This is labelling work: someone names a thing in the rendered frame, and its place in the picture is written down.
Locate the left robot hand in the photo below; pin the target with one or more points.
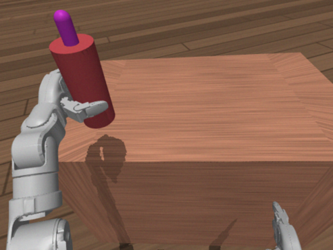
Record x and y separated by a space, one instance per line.
53 89

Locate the bottle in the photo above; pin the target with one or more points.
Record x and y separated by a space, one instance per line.
78 62

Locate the right robot hand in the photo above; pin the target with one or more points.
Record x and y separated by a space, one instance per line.
284 234

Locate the left robot arm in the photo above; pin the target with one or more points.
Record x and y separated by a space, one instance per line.
35 185

